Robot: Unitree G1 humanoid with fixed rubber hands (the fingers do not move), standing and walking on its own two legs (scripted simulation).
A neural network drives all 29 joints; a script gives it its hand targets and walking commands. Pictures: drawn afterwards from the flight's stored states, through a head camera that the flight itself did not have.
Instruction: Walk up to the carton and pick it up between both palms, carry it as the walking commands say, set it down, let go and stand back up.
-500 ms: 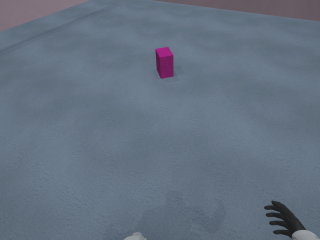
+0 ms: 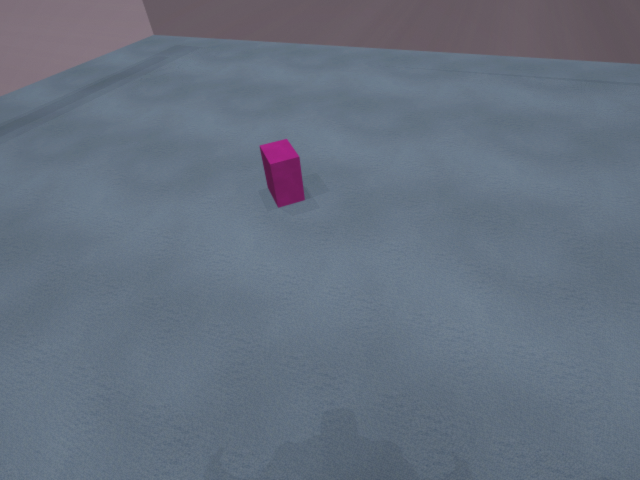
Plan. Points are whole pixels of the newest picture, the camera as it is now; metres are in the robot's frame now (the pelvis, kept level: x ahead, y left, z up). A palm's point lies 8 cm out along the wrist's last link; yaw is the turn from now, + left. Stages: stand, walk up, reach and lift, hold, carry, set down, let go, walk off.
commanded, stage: walk up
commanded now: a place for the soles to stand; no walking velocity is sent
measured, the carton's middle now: (282, 173) +1.78 +0.13 -0.61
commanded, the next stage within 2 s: none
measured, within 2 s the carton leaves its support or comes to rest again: neither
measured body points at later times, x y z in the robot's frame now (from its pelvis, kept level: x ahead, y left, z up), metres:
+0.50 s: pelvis +0.25 +0.03 +0.02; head +0.28 +0.03 +0.46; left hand +0.23 +0.37 -0.09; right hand +0.48 -0.27 -0.06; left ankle +0.32 +0.15 -0.71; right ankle +0.12 -0.10 -0.68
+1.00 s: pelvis +0.49 +0.02 +0.01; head +0.50 +0.00 +0.46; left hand +0.59 +0.38 -0.05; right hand +0.63 -0.30 -0.10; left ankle +0.52 +0.15 -0.67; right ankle +0.55 -0.10 -0.71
